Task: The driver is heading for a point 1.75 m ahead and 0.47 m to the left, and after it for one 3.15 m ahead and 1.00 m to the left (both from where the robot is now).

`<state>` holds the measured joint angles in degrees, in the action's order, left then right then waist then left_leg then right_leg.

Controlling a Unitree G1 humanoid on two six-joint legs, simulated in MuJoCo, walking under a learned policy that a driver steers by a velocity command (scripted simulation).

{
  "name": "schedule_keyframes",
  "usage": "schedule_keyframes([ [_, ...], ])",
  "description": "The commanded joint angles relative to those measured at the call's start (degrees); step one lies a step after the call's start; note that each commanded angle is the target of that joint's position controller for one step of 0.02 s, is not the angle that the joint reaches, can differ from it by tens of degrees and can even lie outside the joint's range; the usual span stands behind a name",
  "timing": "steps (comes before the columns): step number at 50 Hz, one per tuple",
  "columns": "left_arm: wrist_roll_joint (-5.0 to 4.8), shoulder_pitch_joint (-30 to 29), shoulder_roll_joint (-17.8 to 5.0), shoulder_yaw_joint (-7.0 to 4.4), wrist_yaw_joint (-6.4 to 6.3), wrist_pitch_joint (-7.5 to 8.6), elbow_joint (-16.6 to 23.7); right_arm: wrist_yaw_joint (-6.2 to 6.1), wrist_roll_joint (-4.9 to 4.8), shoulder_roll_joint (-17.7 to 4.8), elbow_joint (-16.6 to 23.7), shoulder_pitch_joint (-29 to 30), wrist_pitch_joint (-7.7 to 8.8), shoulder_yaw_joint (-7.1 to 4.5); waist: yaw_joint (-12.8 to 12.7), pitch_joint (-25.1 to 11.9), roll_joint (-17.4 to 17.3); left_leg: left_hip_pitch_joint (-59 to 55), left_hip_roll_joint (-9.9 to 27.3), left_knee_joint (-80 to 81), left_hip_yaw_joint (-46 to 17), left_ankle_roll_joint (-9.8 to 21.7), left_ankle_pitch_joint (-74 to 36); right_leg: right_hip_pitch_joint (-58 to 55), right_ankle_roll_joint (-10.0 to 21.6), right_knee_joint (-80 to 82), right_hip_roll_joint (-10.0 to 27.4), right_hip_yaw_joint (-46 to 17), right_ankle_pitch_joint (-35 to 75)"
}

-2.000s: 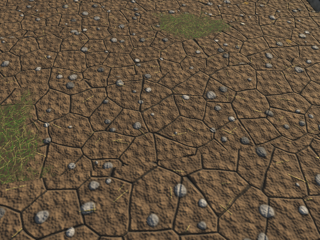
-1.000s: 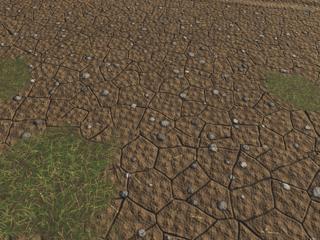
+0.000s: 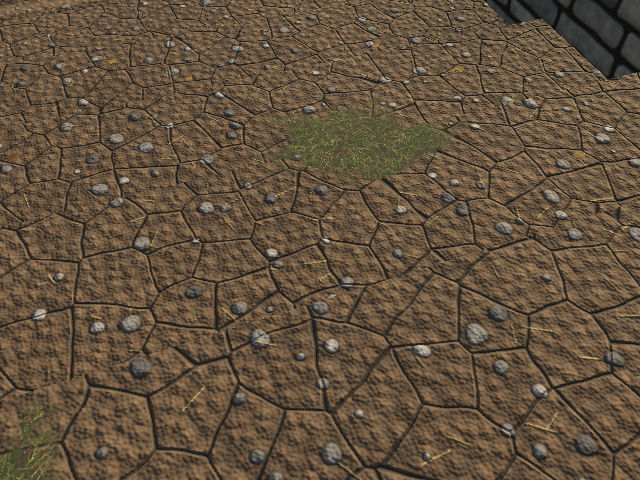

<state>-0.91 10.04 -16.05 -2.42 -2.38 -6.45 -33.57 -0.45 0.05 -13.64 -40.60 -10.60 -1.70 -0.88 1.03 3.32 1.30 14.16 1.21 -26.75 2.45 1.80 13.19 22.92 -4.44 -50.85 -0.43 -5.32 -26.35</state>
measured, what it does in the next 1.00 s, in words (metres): walks ahead: right foot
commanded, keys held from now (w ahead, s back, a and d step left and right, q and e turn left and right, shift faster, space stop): no key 0.22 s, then w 0.78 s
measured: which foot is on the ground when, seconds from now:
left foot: down 0.00-1.00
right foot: up 0.00-0.06, down 0.08-0.50, up 0.52-1.00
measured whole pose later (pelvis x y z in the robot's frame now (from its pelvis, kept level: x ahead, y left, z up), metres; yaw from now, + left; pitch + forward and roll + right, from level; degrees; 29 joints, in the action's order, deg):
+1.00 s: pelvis +0.25 -0.05 -0.05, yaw +1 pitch +1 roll +0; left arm -0.8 -0.3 -14.5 -3.3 6.0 4.8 -36.6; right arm -2.9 -1.1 -13.4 -51.4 -34.6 3.5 -0.7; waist 6.3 0.3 2.6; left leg -8.2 0.5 -28.7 -0.3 -0.1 38.2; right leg 40.5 3.7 -33.8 3.4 -2.2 26.6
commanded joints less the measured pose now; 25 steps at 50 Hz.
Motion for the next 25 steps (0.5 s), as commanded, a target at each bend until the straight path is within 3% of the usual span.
schedule_keyframes([
  [1, 0.28, -0.74, -3.45, -0.66, 0.89, 1.35, 4.02, 0.20, -0.63, -9.51, 1.96, 1.90, 0.36, -2.15, 0.57, -7.68, -12.23, -6.75, 12.16, 6.70, -11.98, 12.32, -17.61, -4.30, 1.70, 12.61, 0.35, 4.18, 3.27],
  [3, 0.81, 3.51, -3.33, -0.91, 1.36, 2.05, 2.05, 0.21, -2.00, -10.03, 0.97, 2.40, 0.45, -2.03, -1.60, -7.36, -10.57, -4.48, 11.14, 4.53, -11.24, 10.48, -18.81, -11.65, 4.32, 27.41, -0.68, 5.84, 14.01],
  [4, 1.56, 4.10, -4.43, -1.06, 1.54, 2.25, 2.00, 0.10, -2.45, -9.94, 0.20, 0.86, 0.84, -1.92, -1.66, -7.94, -8.53, -2.43, 9.78, 4.12, -10.69, 7.49, -15.00, -16.22, 6.13, 31.45, 0.08, 4.10, 20.48],
  [5, 2.23, 4.37, -7.41, -1.54, 1.46, 2.35, 2.73, 0.07, -1.34, -8.93, 0.53, 0.52, 1.41, -1.58, -0.39, -10.22, -1.54, 0.75, 6.30, -0.78, -7.59, 3.45, -8.29, -21.52, 8.52, 29.62, 5.72, -2.11, 35.40],
  [6, 2.58, 0.63, -7.94, -1.50, 1.45, 2.20, 2.41, 0.16, 0.35, -4.61, -0.28, -3.04, 1.83, -0.54, 3.69, -10.24, 8.92, -0.16, 0.85, 0.58, -1.89, -1.18, 5.76, -15.64, 13.77, 28.94, 10.00, -5.28, 34.46],
  [7, 2.78, -2.01, -4.52, -0.72, 1.98, 2.79, 3.96, -0.14, 1.53, -5.57, -0.90, 0.30, 1.69, -0.49, 1.11, -8.17, 7.35, -4.55, -1.06, -2.65, -0.02, -4.31, 3.89, -7.87, 15.37, 31.40, 9.59, -5.86, 26.32],
  [8, 3.37, -2.72, -2.82, -0.08, 2.20, 3.35, 3.63, -0.19, 1.79, -5.21, -1.08, 1.51, 1.55, -0.52, 1.32, -6.99, 6.75, -5.51, -1.48, -3.60, 0.01, -4.77, 0.56, -6.22, 14.02, 32.28, 7.83, -4.87, 21.89],
  [9, 2.64, -2.84, -2.52, 0.04, 2.10, 3.62, 2.66, -0.43, 2.07, -4.36, 0.18, 1.98, 1.25, 0.01, 2.02, -5.43, 7.63, -3.65, 1.33, 0.85, -2.65, -3.72, -0.92, -7.59, 11.57, 32.66, 7.14, -5.75, 16.98],
  [10, 2.10, -1.78, -2.58, -0.01, 2.07, 3.91, 2.52, -0.62, 1.66, -6.17, -0.25, 2.53, 0.97, -0.32, 0.58, -2.99, 5.74, -2.17, 1.64, 2.20, -3.23, -2.99, -1.63, -7.39, 10.19, 32.91, 6.27, -5.29, 15.79],
  [11, 2.14, -0.09, -2.90, 0.01, 1.86, 4.08, 1.89, -0.63, 1.26, -6.69, -0.46, 2.50, 0.99, -0.37, 0.32, -2.32, 4.04, -1.69, 1.92, 2.98, -3.68, -2.45, -2.04, -8.07, 9.47, 32.82, 5.83, -5.14, 16.27],
  [12, 2.33, 2.20, -2.17, 0.30, 1.63, 4.11, 0.65, -0.44, 1.18, -5.74, -1.47, 0.98, 1.17, 0.01, 0.25, -3.95, 3.35, -2.98, 1.78, 4.04, -3.47, -2.37, -0.42, -9.22, 9.10, 33.55, 5.07, -4.52, 11.26],
  [13, 2.31, 3.66, -2.76, 0.08, 1.39, 3.97, -0.05, -0.35, 0.74, -5.91, -2.46, 0.34, 1.31, -0.04, -0.39, -3.40, 2.90, -2.36, 0.83, 3.66, -2.52, -2.27, 2.23, -9.59, 9.22, 34.63, 4.41, -4.45, 3.27],
  [14, 2.09, 4.51, -5.18, -0.72, 1.19, 3.75, -0.20, -0.45, 0.13, -6.59, -2.98, 0.22, 1.55, -0.34, -1.08, -2.03, 3.90, 0.01, -0.88, 1.15, -0.56, -2.09, 6.46, -9.59, 10.16, 36.05, 4.86, -6.03, -4.46],
  [16, 1.78, 6.07, -8.03, -1.70, 1.11, 3.76, -0.28, -0.43, -0.38, -6.83, -3.24, 0.36, 2.48, -0.75, -2.04, 0.62, 6.44, 5.86, -2.86, -5.40, 1.67, -1.41, 9.93, -9.39, 13.30, 40.61, 9.23, -12.44, -15.32],
  [17, 1.50, 6.99, -8.69, -2.06, 1.06, 4.07, -0.69, -0.23, -0.50, -6.83, -3.16, 0.79, 3.03, -0.95, -2.53, 1.70, 7.27, 7.75, -2.62, -9.02, 1.16, -0.84, 10.13, -9.26, 14.81, 41.64, 11.38, -15.17, -16.15],
  [19, 1.05, 7.87, -7.52, -2.06, 0.98, 4.94, -1.59, 0.42, -0.78, -6.93, -3.33, 0.17, 4.14, -1.43, -2.44, 1.80, 8.49, 10.49, -0.49, -15.02, -1.35, 0.66, 12.33, -10.28, 16.50, 41.37, 13.77, -17.20, -12.06],
  [21, -0.36, 6.21, -7.10, -2.13, 1.43, 5.63, -1.51, 1.31, -1.76, -6.81, -3.80, -2.29, 4.98, -1.59, -0.72, 1.66, 7.34, 9.34, 0.49, -14.11, -2.14, 2.74, 13.70, -9.82, 16.96, 39.79, 13.89, -15.96, -6.56],
  [23, -0.94, 2.62, -6.45, -2.00, 1.84, 5.70, -1.11, 1.97, -1.25, -5.90, -6.23, -8.19, 5.70, -1.63, 2.92, -0.14, 5.19, -2.66, -1.10, -5.04, 0.04, 3.66, 5.03, -3.84, 15.56, 36.29, 10.89, -11.00, -1.95],
  [24, -0.75, 1.87, -5.38, -1.71, 1.94, 5.73, -1.20, 2.09, -0.90, -6.07, -8.02, -12.64, 5.88, -1.97, 4.79, -0.82, 3.91, -9.48, -2.06, -1.38, -0.17, 3.25, 1.95, -0.11, 14.55, 31.85, 8.76, -8.46, 0.67],
  [25, -0.54, 0.11, -2.31, -0.72, 1.92, 6.30, -0.49, 1.74, -0.79, -7.70, -9.56, -19.25, 6.18, -2.58, 7.02, -2.02, -1.64, -17.63, 2.86, 2.88, -8.07, 4.24, 3.67, 6.76, 11.93, 19.89, 5.10, -4.00, 4.33],
])
Velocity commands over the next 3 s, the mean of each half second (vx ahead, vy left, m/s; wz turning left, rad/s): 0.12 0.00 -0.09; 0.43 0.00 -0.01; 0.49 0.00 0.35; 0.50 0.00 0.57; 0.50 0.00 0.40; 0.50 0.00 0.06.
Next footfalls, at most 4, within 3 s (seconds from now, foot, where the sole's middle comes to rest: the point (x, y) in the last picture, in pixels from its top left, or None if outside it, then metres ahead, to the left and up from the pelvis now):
0.08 right None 0.02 -0.15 -0.78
1.12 right None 0.51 -0.22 -0.96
1.58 left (289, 381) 0.76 0.06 -0.96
2.36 right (320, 261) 1.28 -0.04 -1.14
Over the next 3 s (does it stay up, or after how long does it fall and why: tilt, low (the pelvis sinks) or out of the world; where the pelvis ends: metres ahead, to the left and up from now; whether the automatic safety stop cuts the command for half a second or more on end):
stays up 1.37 0.17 -0.37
